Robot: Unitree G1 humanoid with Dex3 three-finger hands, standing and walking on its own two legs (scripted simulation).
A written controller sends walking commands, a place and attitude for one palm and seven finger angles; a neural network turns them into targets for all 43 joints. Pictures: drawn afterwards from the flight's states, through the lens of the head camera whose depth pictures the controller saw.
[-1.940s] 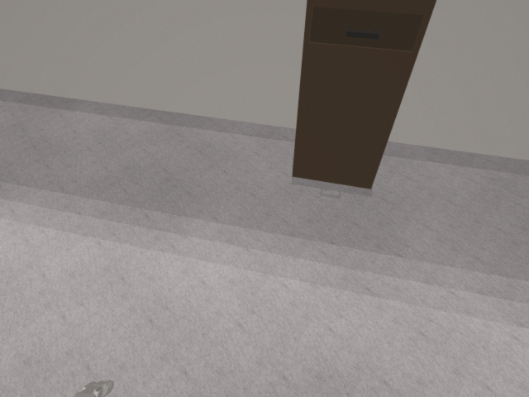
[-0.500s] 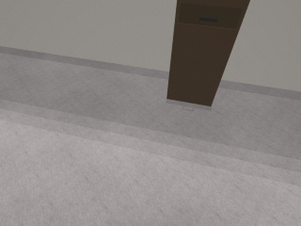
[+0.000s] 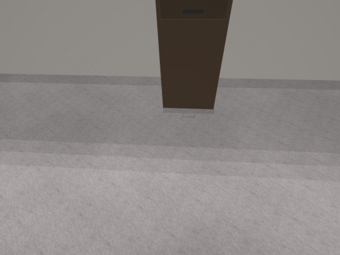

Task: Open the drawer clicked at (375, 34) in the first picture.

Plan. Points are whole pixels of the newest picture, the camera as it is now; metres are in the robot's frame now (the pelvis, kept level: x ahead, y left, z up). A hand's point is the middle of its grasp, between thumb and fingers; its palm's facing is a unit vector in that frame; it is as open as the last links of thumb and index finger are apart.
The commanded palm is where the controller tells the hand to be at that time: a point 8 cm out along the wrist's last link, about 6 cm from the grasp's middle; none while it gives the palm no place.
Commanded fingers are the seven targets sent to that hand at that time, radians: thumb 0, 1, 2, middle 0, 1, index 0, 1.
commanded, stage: walk to a spot facing it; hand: left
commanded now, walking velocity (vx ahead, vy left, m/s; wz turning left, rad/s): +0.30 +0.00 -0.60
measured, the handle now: (193, 9) +1.34 -0.01 +0.05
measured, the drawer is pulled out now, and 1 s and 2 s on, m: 0.00 0.00 0.00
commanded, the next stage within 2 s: turn to face it in 1.84 s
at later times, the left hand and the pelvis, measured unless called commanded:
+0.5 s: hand out of the picture +0.12 +0.23 -0.17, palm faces -0.10 -0.98 -0.19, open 7.4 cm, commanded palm none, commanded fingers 0.00 0.90 0.90 -0.20 -0.30 -0.20 -0.30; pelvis +0.16 +0.04 +0.00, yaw -14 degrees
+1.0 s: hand (160, 139) +0.55 +0.10 -0.16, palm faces -0.57 -0.81 -0.13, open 7.4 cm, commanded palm none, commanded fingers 0.00 0.90 0.90 -0.20 -0.30 -0.20 -0.30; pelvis +0.35 +0.02 +0.01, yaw -32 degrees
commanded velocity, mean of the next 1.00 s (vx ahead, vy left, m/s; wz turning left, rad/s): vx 0.32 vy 0.00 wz -0.57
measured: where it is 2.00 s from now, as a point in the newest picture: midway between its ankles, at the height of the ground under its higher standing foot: (207, 190)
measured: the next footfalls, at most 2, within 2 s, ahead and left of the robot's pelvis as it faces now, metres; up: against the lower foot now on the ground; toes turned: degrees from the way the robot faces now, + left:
left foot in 0.50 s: +0.29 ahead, +0.12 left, +0.00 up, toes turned -10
right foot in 1.10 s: +0.45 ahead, -0.16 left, +0.00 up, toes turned -44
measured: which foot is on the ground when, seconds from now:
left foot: down 0.00-0.00, up 0.02-0.48, down 0.50-1.00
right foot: down 0.00-0.52, up 0.54-1.00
